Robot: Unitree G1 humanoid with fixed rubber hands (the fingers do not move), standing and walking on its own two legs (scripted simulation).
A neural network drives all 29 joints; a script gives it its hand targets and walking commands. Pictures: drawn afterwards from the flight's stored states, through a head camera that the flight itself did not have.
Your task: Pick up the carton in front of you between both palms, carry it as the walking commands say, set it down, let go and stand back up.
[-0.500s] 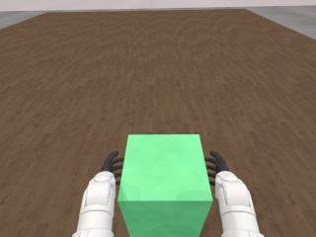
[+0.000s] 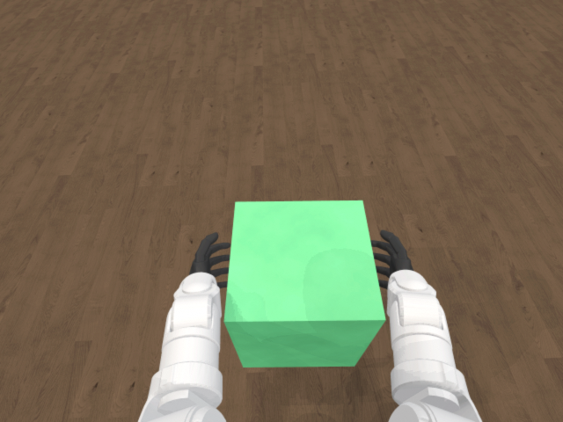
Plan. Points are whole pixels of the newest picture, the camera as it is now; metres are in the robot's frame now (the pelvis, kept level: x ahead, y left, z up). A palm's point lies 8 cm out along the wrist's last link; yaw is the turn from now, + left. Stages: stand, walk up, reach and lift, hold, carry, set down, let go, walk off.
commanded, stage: set down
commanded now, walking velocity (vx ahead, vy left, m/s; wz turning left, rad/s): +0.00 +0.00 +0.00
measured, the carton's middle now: (298, 289) +0.36 -0.02 -0.09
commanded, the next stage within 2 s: none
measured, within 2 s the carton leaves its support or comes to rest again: rests again in 1.92 s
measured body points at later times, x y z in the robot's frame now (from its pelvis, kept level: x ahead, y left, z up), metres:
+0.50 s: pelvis -0.04 -0.01 -0.11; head +0.19 -0.04 +0.27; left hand +0.40 +0.10 -0.19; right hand +0.40 -0.20 -0.19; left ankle +0.01 +0.12 -0.73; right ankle +0.04 -0.12 -0.73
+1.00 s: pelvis -0.06 -0.01 -0.24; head +0.24 -0.04 +0.09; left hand +0.45 +0.08 -0.35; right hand +0.44 -0.22 -0.35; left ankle +0.01 +0.12 -0.73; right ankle +0.04 -0.12 -0.73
